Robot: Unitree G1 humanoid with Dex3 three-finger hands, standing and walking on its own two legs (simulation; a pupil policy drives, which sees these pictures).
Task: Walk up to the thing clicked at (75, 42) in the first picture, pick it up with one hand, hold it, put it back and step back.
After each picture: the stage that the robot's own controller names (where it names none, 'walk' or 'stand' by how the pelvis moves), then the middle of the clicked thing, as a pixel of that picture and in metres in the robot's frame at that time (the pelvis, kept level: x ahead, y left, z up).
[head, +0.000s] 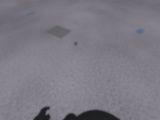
stand; (75, 42) +1.62 +0.38 -0.72
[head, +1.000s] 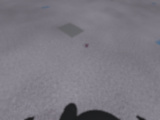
walk; (86, 44) +1.50 +0.13 -0.69
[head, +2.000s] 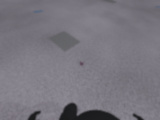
walk; (81, 62) +0.97 +0.14 -0.69
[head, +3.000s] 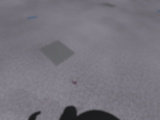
walk; (74, 81) +0.60 +0.18 -0.70
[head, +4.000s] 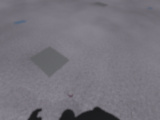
walk; (70, 94) +0.41 +0.18 -0.71
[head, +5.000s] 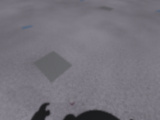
stand; (71, 101) +0.34 +0.19 -0.71
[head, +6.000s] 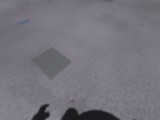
stand; (71, 99) +0.31 +0.20 -0.71
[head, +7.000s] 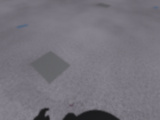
stand; (70, 103) +0.30 +0.19 -0.73
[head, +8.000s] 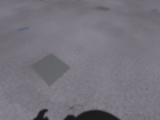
stand; (71, 105) +0.29 +0.19 -0.73
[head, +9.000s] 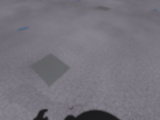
stand; (70, 106) +0.28 +0.19 -0.73
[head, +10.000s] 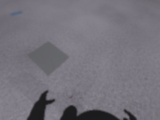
go down; (70, 95) +0.30 +0.19 -0.70
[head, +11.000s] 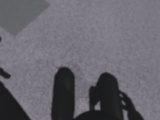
go down; (58, 64) +0.36 +0.24 -0.29
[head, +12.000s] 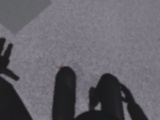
close in; (58, 63) +0.35 +0.25 -0.28
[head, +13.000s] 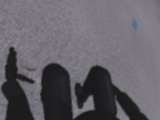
close in; (32, 65) +0.33 +0.28 -0.21
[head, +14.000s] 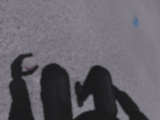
close; (30, 64) +0.34 +0.29 -0.21
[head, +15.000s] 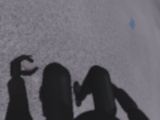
lift; (30, 64) +0.32 +0.28 -0.22
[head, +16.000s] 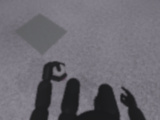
lift; (60, 73) +0.30 +0.21 -0.03
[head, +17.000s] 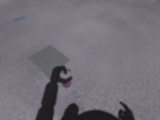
hold; (66, 79) +0.30 +0.17 -0.01
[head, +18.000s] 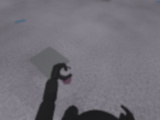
hold; (66, 76) +0.32 +0.17 -0.01
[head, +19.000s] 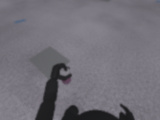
crouch; (65, 76) +0.32 +0.18 -0.01
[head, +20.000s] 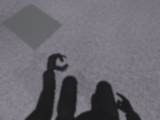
crouch; (62, 64) +0.37 +0.21 -0.10
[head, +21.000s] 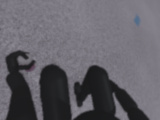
lower; (27, 63) +0.34 +0.30 -0.22
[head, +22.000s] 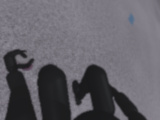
lower; (25, 62) +0.35 +0.30 -0.22
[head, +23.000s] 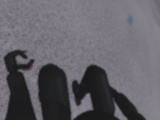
lower; (25, 62) +0.35 +0.30 -0.22
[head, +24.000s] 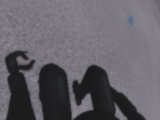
lower; (26, 62) +0.34 +0.30 -0.22
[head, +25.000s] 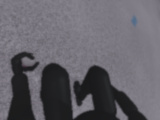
loosen; (29, 63) +0.33 +0.29 -0.22
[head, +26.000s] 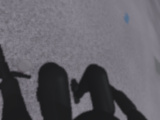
withdraw; (24, 66) +0.32 +0.28 -0.22
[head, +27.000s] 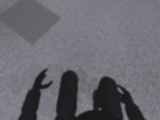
walk; (64, 69) +0.36 +0.24 -0.34
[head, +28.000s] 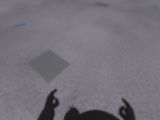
stand; (70, 104) +0.29 +0.18 -0.66
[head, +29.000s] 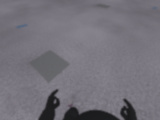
stand; (70, 103) +0.31 +0.19 -0.66
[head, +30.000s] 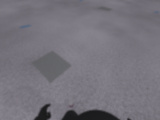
stand; (70, 103) +0.31 +0.18 -0.70
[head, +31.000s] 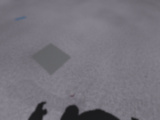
walk; (72, 93) +0.35 +0.19 -0.71
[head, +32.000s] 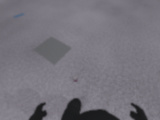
walk; (75, 78) +0.53 +0.21 -0.69
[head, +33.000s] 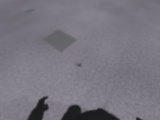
walk; (79, 63) +0.84 +0.19 -0.70
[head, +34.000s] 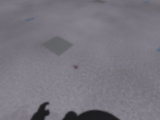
stand; (75, 65) +0.92 +0.23 -0.71
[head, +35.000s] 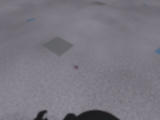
stand; (76, 66) +0.95 +0.23 -0.72
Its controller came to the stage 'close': yes
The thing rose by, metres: 0.69
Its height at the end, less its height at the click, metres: +0.00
